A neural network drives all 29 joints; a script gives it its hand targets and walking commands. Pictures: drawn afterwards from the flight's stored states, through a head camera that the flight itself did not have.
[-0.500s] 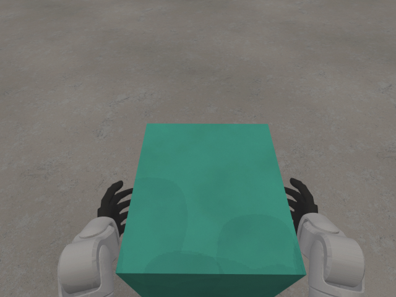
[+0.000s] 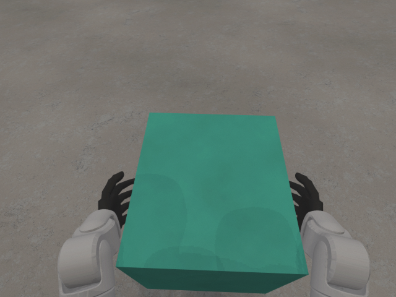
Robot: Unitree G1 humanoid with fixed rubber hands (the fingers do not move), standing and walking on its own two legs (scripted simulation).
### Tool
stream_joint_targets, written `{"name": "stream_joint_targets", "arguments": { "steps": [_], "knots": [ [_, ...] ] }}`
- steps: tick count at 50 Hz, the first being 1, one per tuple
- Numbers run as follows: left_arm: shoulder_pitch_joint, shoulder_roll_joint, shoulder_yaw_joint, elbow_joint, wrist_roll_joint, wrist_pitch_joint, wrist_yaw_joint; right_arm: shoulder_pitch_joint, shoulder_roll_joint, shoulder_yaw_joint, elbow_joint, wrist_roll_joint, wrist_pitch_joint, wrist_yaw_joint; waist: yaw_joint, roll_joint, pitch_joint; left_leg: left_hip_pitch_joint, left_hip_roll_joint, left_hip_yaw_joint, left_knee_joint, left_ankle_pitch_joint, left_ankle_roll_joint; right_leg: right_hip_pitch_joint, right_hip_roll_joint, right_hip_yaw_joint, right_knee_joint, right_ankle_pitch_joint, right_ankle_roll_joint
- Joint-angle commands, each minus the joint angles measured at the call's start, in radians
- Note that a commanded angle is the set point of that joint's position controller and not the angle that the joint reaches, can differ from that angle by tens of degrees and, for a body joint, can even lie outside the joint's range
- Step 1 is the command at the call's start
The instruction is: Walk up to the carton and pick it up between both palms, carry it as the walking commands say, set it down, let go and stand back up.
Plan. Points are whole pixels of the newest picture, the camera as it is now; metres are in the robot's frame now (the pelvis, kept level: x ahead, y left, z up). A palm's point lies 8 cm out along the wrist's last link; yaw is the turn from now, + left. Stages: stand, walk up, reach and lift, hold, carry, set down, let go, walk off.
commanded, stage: carry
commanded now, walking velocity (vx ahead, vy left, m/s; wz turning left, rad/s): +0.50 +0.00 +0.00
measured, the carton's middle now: (208, 205) +0.30 -0.02 +0.02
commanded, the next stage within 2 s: none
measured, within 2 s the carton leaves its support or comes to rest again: neither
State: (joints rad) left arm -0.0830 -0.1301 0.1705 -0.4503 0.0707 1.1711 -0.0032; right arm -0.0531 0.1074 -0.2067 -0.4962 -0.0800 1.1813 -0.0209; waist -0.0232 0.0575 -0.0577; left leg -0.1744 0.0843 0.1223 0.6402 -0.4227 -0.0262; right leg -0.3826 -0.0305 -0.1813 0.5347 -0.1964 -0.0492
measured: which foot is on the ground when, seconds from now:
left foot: up 0.00-0.24, down 0.26-0.58, up 0.60-0.82, down 0.84-1.00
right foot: down 0.00-0.28, up 0.30-0.52, down 0.54-0.84, up 0.86-1.00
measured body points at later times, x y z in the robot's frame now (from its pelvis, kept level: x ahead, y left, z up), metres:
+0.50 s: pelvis +0.34 +0.00 +0.01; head +0.37 -0.01 +0.46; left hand +0.61 +0.15 +0.08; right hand +0.59 -0.19 +0.07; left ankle +0.26 +0.11 -0.73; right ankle +0.36 -0.12 -0.71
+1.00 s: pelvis +0.69 -0.01 +0.01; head +0.72 -0.02 +0.46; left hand +0.96 +0.15 +0.08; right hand +0.94 -0.20 +0.07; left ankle +0.64 +0.09 -0.73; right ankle +0.61 -0.12 -0.68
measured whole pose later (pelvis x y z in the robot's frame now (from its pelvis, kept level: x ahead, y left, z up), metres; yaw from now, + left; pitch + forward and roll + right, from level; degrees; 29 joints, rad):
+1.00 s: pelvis +0.69 -0.01 +0.01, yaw -3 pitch +6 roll +0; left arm -0.05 -0.10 0.18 -0.50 0.06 1.21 0.00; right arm -0.05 0.13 -0.17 -0.47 -0.09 1.17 -0.01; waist 0.01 0.00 -0.04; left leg -0.22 0.02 0.15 0.38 -0.26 0.01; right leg -0.42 -0.04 -0.07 0.91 -0.47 0.00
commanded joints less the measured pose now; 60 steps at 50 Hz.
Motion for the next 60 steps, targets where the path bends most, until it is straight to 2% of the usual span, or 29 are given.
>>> {"name": "stream_joint_targets", "arguments": {
  "steps": [1,6,11,12,13,14,15,18,23,26,27,28,29,30,32,37,40,41,42,43,44,45,47,54,55,56,57,58,60],
  "knots": [
    [-0.432,-0.735,-0.732,-0.099,-0.339,0.004,-0.178,-0.494,0.768,0.849,-0.052,0.386,0.020,0.236,0.044,-0.222,-0.300,-0.559,-0.011,-0.069,0.428,-0.096,0.011,0.696,-0.372,0.517,-0.228,0.509,-0.186],
    [-0.512,-0.781,-0.809,-0.219,-0.389,-0.014,-0.178,-0.507,0.813,0.836,-0.097,0.391,-0.009,0.222,0.058,-0.164,-0.273,-0.437,-0.028,-0.029,0.019,0.049,0.000,0.609,-0.277,0.286,-0.281,0.413,-0.113],
    [-0.438,-0.724,-0.836,-0.234,-0.399,-0.008,-0.200,-0.380,0.771,0.820,-0.111,0.323,-0.013,0.190,0.019,-0.194,-0.335,0.042,-0.121,0.131,-0.292,0.385,0.029,0.418,-0.132,0.011,-0.049,0.690,-0.002],
    [-0.431,-0.710,-0.836,-0.229,-0.399,-0.004,-0.202,-0.369,0.761,0.821,-0.109,0.317,-0.011,0.187,0.006,-0.153,-0.380,0.254,-0.083,0.079,-0.250,0.386,0.069,0.253,-0.116,0.011,0.062,0.634,0.028],
    [-0.442,-0.690,-0.827,-0.229,-0.397,0.005,-0.205,-0.360,0.743,0.815,-0.104,0.312,-0.007,0.185,-0.010,-0.004,-0.429,0.434,0.071,-0.142,-0.253,0.422,0.136,0.050,-0.066,0.004,0.259,0.424,0.065],
    [-0.462,-0.678,-0.830,-0.229,-0.405,0.016,-0.213,-0.350,0.733,0.800,-0.078,0.297,-0.002,0.183,-0.008,0.202,-0.403,0.542,0.259,-0.476,-0.325,0.575,0.222,-0.191,0.039,0.037,0.455,-0.149,0.079],
    [-0.466,-0.671,-0.828,-0.204,-0.409,0.019,-0.221,-0.372,0.744,0.784,-0.057,0.293,-0.005,0.182,-0.005,0.232,-0.404,0.586,0.335,-0.560,-0.304,0.702,0.337,-0.316,0.039,0.145,0.624,-0.366,0.053],
    [-0.488,-0.746,-0.824,-0.200,-0.412,0.005,-0.217,-0.473,0.786,0.837,-0.122,0.347,-0.016,0.192,0.005,0.008,-0.302,0.495,0.290,-0.375,-0.325,0.622,0.238,-0.396,-0.074,0.209,0.481,-0.277,0.046],
    [-0.442,-0.744,-0.789,-0.183,-0.372,-0.008,-0.192,-0.481,0.792,0.854,-0.135,0.364,-0.013,0.205,0.020,0.100,-0.251,0.234,0.188,-0.114,-0.376,0.461,0.134,-0.046,-0.011,0.059,0.024,-0.090,0.040],
    [-0.444,-0.725,-0.781,-0.184,-0.362,-0.005,-0.186,-0.478,0.780,0.851,-0.136,0.361,0.005,0.211,0.036,0.023,-0.306,0.061,0.082,0.040,-0.167,0.525,0.053,0.311,0.010,-0.015,-0.129,0.092,0.021],
    [-0.443,-0.718,-0.772,-0.159,-0.357,0.000,-0.187,-0.484,0.769,0.852,-0.127,0.359,0.013,0.214,0.047,-0.076,-0.320,-0.099,0.040,0.075,-0.003,0.508,0.018,0.467,-0.075,0.129,-0.154,0.060,-0.020],
    [-0.415,-0.692,-0.742,-0.101,-0.337,0.005,-0.186,-0.492,0.744,0.847,-0.109,0.353,0.024,0.219,0.052,-0.296,-0.328,-0.294,-0.033,0.078,0.232,0.245,-0.009,0.584,-0.260,0.450,-0.253,0.065,-0.093],
    [-0.383,-0.681,-0.710,-0.053,-0.317,0.008,-0.180,-0.487,0.723,0.853,-0.075,0.363,0.034,0.231,0.044,-0.387,-0.291,-0.465,-0.090,0.010,0.350,-0.081,-0.001,0.677,-0.351,0.649,-0.267,0.332,-0.179],
    [-0.390,-0.693,-0.707,-0.070,-0.318,0.008,-0.175,-0.486,0.742,0.862,-0.062,0.383,0.032,0.237,0.037,-0.325,-0.304,-0.517,-0.041,-0.052,0.412,-0.108,0.009,0.687,-0.390,0.639,-0.237,0.504,-0.214],
    [-0.464,-0.754,-0.760,-0.127,-0.354,0.006,-0.179,-0.485,0.773,0.839,-0.058,0.386,0.017,0.236,0.052,-0.171,-0.297,-0.581,0.005,-0.085,0.348,-0.103,0.008,0.719,-0.357,0.470,-0.208,0.501,-0.175],
    [-0.494,-0.771,-0.815,-0.235,-0.387,-0.009,-0.178,-0.482,0.794,0.832,-0.121,0.382,-0.010,0.215,0.055,-0.212,-0.287,-0.330,-0.062,0.014,-0.111,0.119,-0.001,0.568,-0.237,0.208,-0.247,0.460,-0.087],
    [-0.453,-0.735,-0.837,-0.248,-0.392,-0.003,-0.190,-0.404,0.769,0.816,-0.117,0.336,-0.009,0.196,0.020,-0.162,-0.364,0.127,-0.101,0.094,-0.298,0.395,0.029,0.358,-0.124,0.021,-0.026,0.588,0.009],
    [-0.448,-0.718,-0.837,-0.247,-0.393,0.003,-0.194,-0.374,0.755,0.812,-0.118,0.323,-0.007,0.191,-0.001,-0.102,-0.413,0.344,-0.030,-0.005,-0.261,0.406,0.076,0.169,-0.101,0.022,0.106,0.509,0.041],
    [-0.455,-0.699,-0.835,-0.249,-0.398,0.013,-0.199,-0.366,0.731,0.805,-0.113,0.315,-0.004,0.187,-0.013,0.117,-0.454,0.507,0.180,-0.298,-0.291,0.505,0.150,-0.044,-0.035,0.022,0.321,0.182,0.076],
    [-0.469,-0.681,-0.840,-0.222,-0.418,0.024,-0.211,-0.369,0.727,0.788,-0.081,0.291,-0.002,0.179,-0.012,0.248,-0.384,0.566,0.284,-0.519,-0.335,0.729,0.246,-0.252,0.058,0.075,0.447,-0.312,0.070],
    [-0.450,-0.676,-0.824,-0.198,-0.403,0.024,-0.216,-0.355,0.734,0.775,-0.049,0.284,-0.003,0.179,-0.002,0.222,-0.392,0.614,0.342,-0.527,-0.285,0.792,0.321,-0.338,0.006,0.167,0.559,-0.372,0.046],
    [-0.462,-0.711,-0.816,-0.199,-0.397,0.012,-0.213,-0.403,0.755,0.798,-0.091,0.309,-0.007,0.186,0.000,0.098,-0.356,0.616,0.334,-0.436,-0.279,0.751,0.286,-0.409,-0.036,0.190,0.581,-0.350,0.040],
    [-0.502,-0.749,-0.828,-0.207,-0.416,0.009,-0.214,-0.463,0.784,0.818,-0.119,0.339,-0.011,0.190,0.002,0.012,-0.278,0.519,0.281,-0.352,-0.327,0.691,0.226,-0.414,-0.065,0.168,0.407,-0.300,0.053],
    [-0.449,-0.733,-0.782,-0.185,-0.362,-0.001,-0.181,-0.477,0.773,0.844,-0.130,0.361,0.003,0.215,0.031,0.079,-0.280,0.179,0.116,0.012,-0.229,0.661,0.066,0.176,0.047,-0.051,-0.124,0.086,0.027],
    [-0.455,-0.731,-0.778,-0.172,-0.357,0.002,-0.181,-0.474,0.766,0.844,-0.124,0.361,0.012,0.217,0.036,0.028,-0.313,0.053,0.074,0.059,-0.112,0.682,0.033,0.368,0.019,-0.022,-0.121,0.106,0.012],
    [-0.430,-0.717,-0.762,-0.131,-0.345,0.007,-0.183,-0.504,0.754,0.849,-0.130,0.361,0.020,0.220,0.051,-0.112,-0.341,-0.137,0.030,0.075,0.079,0.545,0.002,0.535,-0.108,0.184,-0.159,0.077,-0.040],
    [-0.404,-0.698,-0.729,-0.073,-0.325,0.011,-0.181,-0.508,0.728,0.849,-0.104,0.358,0.031,0.226,0.044,-0.343,-0.357,-0.325,-0.061,0.055,0.312,0.074,-0.016,0.656,-0.318,0.551,-0.271,0.127,-0.117],
    [-0.381,-0.692,-0.706,-0.046,-0.312,0.011,-0.175,-0.503,0.721,0.853,-0.077,0.373,0.034,0.237,0.036,-0.357,-0.335,-0.464,-0.078,-0.036,0.422,-0.093,0.006,0.726,-0.370,0.658,-0.259,0.355,-0.198],
    [-0.447,-0.749,-0.742,-0.112,-0.335,0.007,-0.170,-0.494,0.765,0.842,-0.062,0.392,0.021,0.243,0.040,-0.197,-0.332,-0.564,-0.002,-0.104,0.493,-0.080,0.010,0.719,-0.381,0.529,-0.209,0.518,-0.199]
  ]
}}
